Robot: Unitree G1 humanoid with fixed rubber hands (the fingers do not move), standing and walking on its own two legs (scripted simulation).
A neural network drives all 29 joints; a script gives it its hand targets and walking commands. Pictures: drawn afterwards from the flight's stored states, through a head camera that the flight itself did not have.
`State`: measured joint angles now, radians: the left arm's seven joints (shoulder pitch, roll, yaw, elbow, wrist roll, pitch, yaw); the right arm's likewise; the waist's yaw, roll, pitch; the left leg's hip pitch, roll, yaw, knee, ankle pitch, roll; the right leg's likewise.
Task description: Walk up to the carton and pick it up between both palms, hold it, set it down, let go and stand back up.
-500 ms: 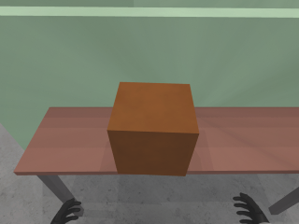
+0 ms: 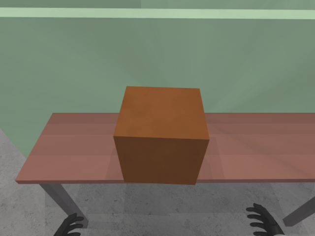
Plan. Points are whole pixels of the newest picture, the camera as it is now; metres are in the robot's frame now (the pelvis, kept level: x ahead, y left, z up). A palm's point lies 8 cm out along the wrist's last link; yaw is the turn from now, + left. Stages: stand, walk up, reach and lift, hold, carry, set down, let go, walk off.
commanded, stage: stand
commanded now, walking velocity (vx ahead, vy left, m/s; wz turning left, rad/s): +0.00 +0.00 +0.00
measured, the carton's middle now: (161, 136) +0.43 -0.03 -0.01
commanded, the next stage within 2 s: none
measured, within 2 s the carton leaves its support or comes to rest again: neither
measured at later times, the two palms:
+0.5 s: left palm out of the picture +0.14 +0.26 -0.08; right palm out of the picture +0.13 -0.29 -0.07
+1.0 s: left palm out of the picture +0.14 +0.26 -0.09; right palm out of the picture +0.13 -0.29 -0.07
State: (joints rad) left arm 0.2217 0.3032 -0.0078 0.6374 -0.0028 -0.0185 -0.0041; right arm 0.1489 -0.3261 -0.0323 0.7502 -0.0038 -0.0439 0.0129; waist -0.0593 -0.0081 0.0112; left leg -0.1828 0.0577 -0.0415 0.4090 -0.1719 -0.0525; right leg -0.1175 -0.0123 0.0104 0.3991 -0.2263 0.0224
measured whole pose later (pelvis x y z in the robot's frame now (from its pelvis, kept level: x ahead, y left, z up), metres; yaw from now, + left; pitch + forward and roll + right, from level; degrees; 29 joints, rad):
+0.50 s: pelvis -0.01 +0.00 +0.00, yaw +0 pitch -4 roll -1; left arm 0.22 0.31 -0.01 0.68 0.00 -0.02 0.00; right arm 0.15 -0.33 -0.03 0.75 0.00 -0.04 0.01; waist -0.06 -0.01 0.01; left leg -0.18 0.06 -0.04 0.41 -0.16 -0.05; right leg -0.12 -0.01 0.01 0.40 -0.22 0.02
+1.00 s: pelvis -0.01 +0.00 +0.00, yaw +0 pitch -4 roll -1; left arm 0.22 0.31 -0.01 0.71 0.00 -0.02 0.00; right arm 0.15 -0.33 -0.03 0.75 0.00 -0.04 0.01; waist -0.06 -0.01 0.01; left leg -0.18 0.06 -0.04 0.41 -0.16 -0.05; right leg -0.12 -0.01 0.01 0.40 -0.22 0.02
